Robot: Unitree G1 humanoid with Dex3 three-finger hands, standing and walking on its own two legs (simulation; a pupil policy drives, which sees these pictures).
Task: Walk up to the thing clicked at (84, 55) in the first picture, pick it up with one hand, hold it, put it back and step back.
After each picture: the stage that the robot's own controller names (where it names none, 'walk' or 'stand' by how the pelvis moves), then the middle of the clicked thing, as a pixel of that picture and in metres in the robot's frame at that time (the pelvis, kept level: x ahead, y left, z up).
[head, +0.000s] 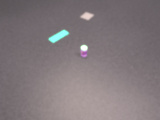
stand; (83, 51) +1.31 -0.08 -0.72
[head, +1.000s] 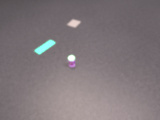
walk; (71, 61) +1.19 +0.14 -0.71
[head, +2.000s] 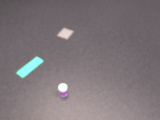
walk; (63, 90) +0.74 +0.16 -0.71
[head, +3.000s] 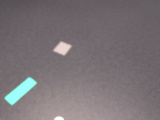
walk; out of the picture +0.44 +0.12 -0.71
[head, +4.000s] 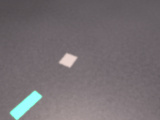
stand; out of the picture +0.37 +0.13 -0.72
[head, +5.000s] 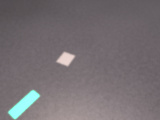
stand; out of the picture +0.37 +0.14 -0.72
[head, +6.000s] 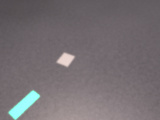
stand; out of the picture +0.38 +0.15 -0.73
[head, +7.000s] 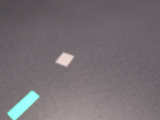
stand; out of the picture +0.37 +0.16 -0.73
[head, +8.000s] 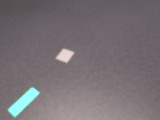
go down; out of the picture +0.37 +0.15 -0.72
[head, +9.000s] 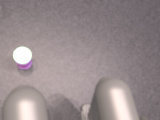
go down; (23, 59) +0.47 +0.17 -0.30
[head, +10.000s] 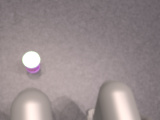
close in; (32, 63) +0.47 +0.16 -0.31
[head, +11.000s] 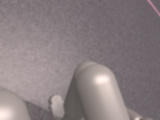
close in; out of the picture +0.47 +0.21 -0.23
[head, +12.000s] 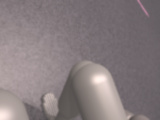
close; out of the picture +0.46 +0.22 -0.23
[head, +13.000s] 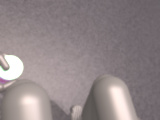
lift; (7, 71) +0.36 +0.21 -0.15
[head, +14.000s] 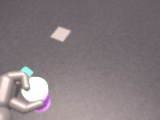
lift; (37, 96) +0.32 +0.14 +0.02
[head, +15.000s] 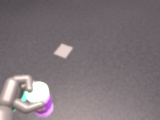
hold; (40, 100) +0.31 +0.14 +0.00
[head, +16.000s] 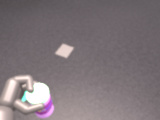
hold; (41, 101) +0.31 +0.15 +0.00
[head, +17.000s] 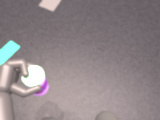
crouch; (36, 81) +0.38 +0.14 -0.07
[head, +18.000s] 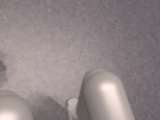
lower; out of the picture +0.48 +0.19 -0.17
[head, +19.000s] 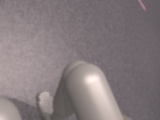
lower; out of the picture +0.46 +0.23 -0.25
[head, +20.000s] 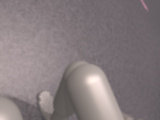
lower; out of the picture +0.46 +0.22 -0.25
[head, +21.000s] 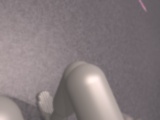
lower; out of the picture +0.46 +0.22 -0.25
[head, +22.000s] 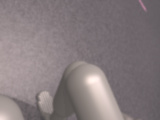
lower; out of the picture +0.46 +0.22 -0.25
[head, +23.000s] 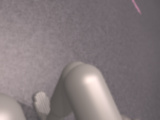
open; out of the picture +0.45 +0.19 -0.26
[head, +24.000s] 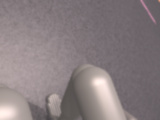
stand; out of the picture +0.45 +0.18 -0.25
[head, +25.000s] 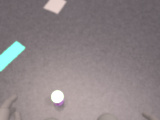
walk; (57, 98) +0.42 +0.10 -0.53
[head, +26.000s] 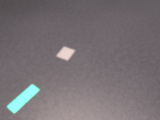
stand; out of the picture +0.38 +0.09 -0.67
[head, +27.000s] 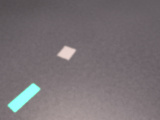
stand; out of the picture +0.38 +0.09 -0.67
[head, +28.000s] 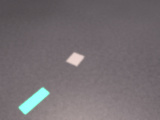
stand; out of the picture +0.39 +0.08 -0.72
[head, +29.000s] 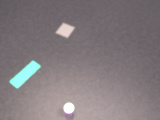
walk; (68, 110) +0.44 +0.03 -0.71
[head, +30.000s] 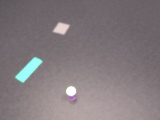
walk; (71, 93) +0.63 +0.09 -0.70
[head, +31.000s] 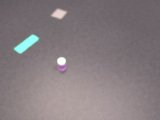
walk; (61, 64) +0.95 +0.14 -0.70
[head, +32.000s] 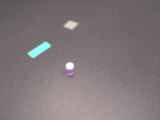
stand; (69, 69) +1.04 +0.08 -0.72
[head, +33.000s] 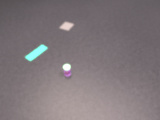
stand; (67, 70) +1.04 +0.13 -0.73
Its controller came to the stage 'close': yes
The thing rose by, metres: 0.72
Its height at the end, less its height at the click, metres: +0.00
